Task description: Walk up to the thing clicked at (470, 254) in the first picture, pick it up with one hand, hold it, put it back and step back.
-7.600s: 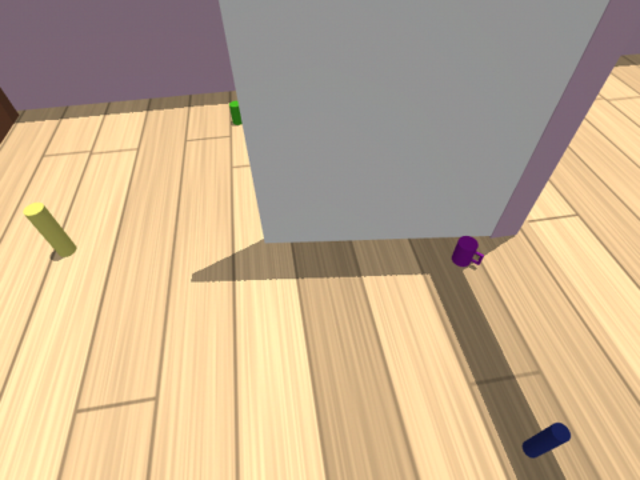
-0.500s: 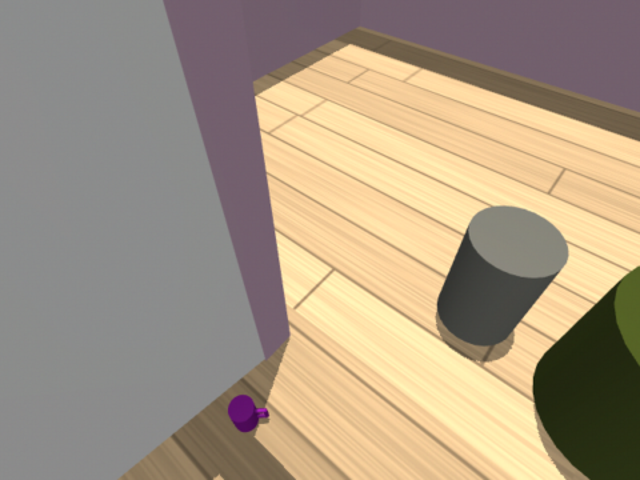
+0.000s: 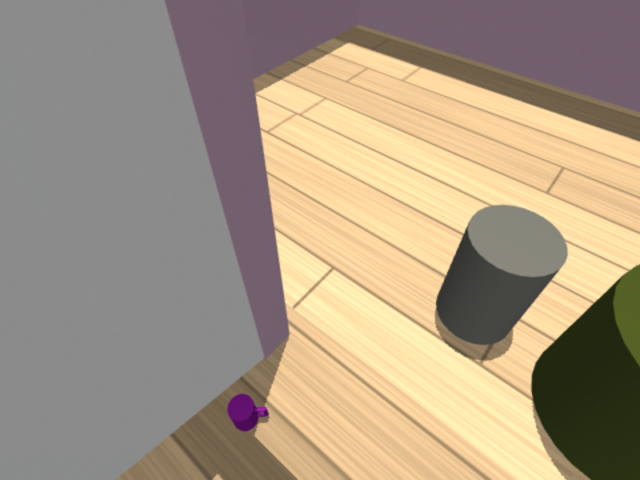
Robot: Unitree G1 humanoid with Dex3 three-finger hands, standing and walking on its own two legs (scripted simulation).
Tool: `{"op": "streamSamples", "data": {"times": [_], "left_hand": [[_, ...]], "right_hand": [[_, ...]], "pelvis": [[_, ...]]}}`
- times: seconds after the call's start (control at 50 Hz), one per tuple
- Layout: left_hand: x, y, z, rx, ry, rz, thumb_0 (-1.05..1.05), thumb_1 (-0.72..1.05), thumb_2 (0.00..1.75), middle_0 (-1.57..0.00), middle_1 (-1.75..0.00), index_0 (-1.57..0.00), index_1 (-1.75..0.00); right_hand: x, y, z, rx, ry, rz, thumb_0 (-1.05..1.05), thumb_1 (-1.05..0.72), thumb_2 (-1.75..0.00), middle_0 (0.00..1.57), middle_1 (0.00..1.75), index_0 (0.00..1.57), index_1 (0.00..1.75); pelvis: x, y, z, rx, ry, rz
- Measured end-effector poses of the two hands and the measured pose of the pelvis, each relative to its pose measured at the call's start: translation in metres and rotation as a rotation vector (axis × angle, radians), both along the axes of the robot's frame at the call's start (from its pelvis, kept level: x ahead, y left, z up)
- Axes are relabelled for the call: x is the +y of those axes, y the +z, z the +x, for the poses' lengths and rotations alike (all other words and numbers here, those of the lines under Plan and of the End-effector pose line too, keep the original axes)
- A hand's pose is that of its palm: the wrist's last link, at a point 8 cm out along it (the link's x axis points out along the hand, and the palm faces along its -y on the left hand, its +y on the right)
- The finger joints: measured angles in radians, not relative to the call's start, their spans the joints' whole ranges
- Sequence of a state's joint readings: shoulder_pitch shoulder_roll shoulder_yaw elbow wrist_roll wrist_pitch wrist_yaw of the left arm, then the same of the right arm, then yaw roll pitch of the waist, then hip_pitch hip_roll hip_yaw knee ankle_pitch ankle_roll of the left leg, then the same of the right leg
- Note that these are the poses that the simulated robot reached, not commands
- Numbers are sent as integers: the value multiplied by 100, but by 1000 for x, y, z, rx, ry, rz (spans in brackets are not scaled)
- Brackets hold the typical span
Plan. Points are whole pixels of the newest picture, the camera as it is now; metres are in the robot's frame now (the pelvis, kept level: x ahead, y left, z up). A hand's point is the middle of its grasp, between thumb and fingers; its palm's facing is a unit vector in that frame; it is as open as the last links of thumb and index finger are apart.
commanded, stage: stand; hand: left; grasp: from above
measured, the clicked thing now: (249, 412) +0.40 +0.25 -0.73
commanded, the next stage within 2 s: rise first in 0.28 s
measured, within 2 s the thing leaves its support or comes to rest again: neither
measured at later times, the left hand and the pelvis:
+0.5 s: hand out of the picture +0.11 +0.25 -0.16, palm faces +0.04 -0.94 -0.33, open 7.7 cm; pelvis -0.01 +0.00 -0.01, yaw +1 degrees
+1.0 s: hand out of the picture +0.12 +0.26 -0.22, palm faces -0.12 -0.89 -0.44, open 13.8 cm; pelvis -0.02 +0.01 -0.08, yaw +0 degrees
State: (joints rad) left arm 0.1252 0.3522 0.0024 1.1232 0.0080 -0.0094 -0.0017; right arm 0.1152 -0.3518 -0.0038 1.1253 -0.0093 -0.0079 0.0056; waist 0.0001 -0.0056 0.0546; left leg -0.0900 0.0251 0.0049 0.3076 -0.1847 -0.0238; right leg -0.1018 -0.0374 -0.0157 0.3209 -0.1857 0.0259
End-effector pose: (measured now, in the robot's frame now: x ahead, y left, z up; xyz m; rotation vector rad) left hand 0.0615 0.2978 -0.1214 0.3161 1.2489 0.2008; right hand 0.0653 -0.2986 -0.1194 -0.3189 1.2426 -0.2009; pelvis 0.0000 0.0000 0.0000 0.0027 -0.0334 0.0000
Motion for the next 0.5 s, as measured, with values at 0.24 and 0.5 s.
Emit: {"op": "streamSamples", "data": {"times": [0.24, 0.5], "left_hand": [[1, 1, 1, -5, -3, 4, 1, 90, 90, -20, -30, -21, -30], [-5, -2, 34, -110, 28, -10, 1, 80, 91, -19, -40, -19, -41]], "right_hand": [[1, -1, 1, 0, -1, 4, 1, -91, -90, 20, 30, 20, 30], [13, -1, 11, -116, 1, 12, 1, -92, -90, 20, 30, 20, 30]], "pelvis": [[0, 0, 0, 2, 1, -1], [0, -6, -9, 57, 14, -3]]}}
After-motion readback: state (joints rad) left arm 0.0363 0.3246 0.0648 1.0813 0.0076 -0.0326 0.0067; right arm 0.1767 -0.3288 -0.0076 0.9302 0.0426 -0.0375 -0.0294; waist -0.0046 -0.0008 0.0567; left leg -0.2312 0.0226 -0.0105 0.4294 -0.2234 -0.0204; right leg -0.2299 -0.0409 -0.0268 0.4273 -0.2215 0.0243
